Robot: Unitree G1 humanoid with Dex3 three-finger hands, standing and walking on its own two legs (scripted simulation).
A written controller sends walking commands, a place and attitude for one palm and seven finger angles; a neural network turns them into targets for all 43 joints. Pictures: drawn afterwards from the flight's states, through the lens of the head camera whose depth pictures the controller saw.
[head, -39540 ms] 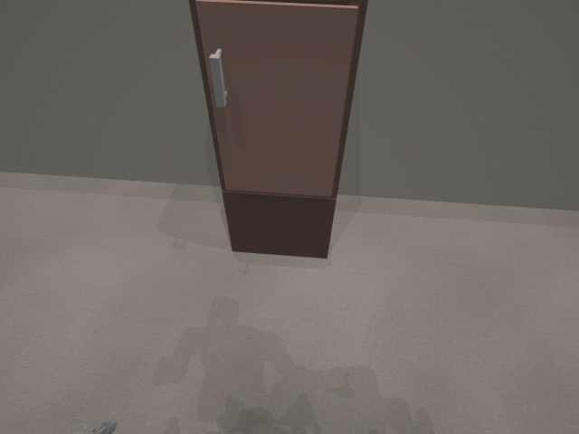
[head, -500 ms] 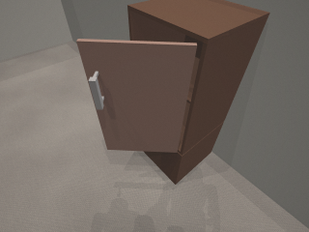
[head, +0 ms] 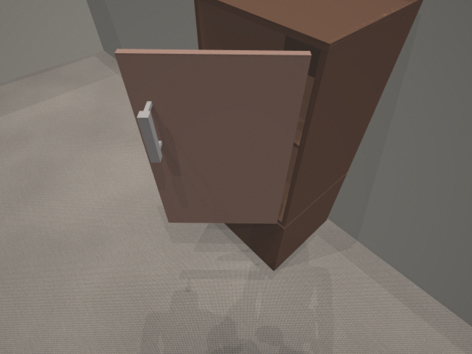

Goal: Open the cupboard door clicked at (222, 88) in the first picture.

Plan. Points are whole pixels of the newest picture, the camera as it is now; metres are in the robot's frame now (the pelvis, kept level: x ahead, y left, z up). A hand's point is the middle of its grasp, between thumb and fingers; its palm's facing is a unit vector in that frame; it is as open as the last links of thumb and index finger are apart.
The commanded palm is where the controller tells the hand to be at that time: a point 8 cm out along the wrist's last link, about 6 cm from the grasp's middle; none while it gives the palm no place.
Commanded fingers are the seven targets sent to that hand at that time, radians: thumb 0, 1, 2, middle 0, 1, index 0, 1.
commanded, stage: look again from close up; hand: left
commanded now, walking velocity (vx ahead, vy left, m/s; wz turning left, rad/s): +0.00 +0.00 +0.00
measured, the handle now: (152, 132) +0.56 +0.21 +0.06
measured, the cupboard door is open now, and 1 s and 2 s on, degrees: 47 47 47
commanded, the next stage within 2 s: raise the hand with hooked fingers in 0.30 s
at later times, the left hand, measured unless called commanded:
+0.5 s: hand out of the picture +0.13 +0.20 -0.11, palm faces +0.19 -0.96 -0.20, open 7.4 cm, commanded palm +0.12 +0.24 -0.05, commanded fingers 0.00 0.76 0.84 -0.21 -0.39 -0.21 -0.39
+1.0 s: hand (114, 327) +0.17 +0.19 +0.00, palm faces +0.12 -0.99 -0.10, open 9.7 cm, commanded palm +0.16 +0.25 -0.01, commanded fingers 0.00 0.18 0.59 -0.25 -0.76 -0.25 -0.76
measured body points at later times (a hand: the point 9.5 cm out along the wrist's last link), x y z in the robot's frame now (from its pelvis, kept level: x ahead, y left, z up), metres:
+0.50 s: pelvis +0.02 +0.01 +0.00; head +0.03 +0.02 +0.45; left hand +0.11 +0.25 -0.09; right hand +0.08 -0.23 -0.13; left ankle +0.06 +0.10 -0.73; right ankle -0.02 -0.13 -0.73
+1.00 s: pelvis -0.02 -0.04 -0.08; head +0.03 -0.02 +0.37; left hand +0.16 +0.25 +0.01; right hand +0.21 -0.27 -0.14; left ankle +0.06 +0.10 -0.73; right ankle -0.02 -0.13 -0.73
